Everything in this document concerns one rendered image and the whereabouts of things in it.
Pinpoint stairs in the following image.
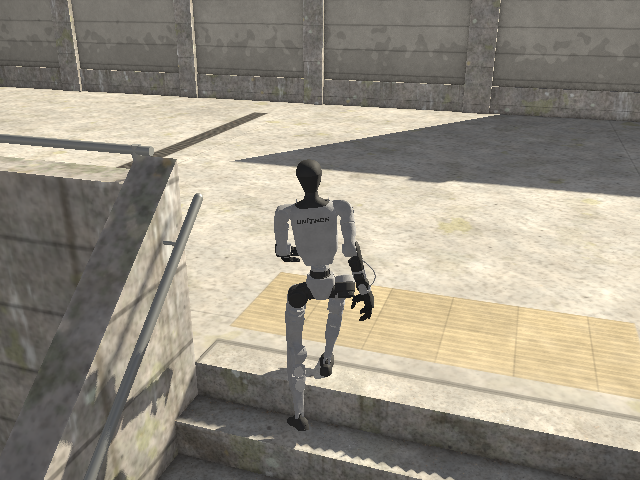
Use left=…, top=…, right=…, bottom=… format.
left=158, top=362, right=640, bottom=480

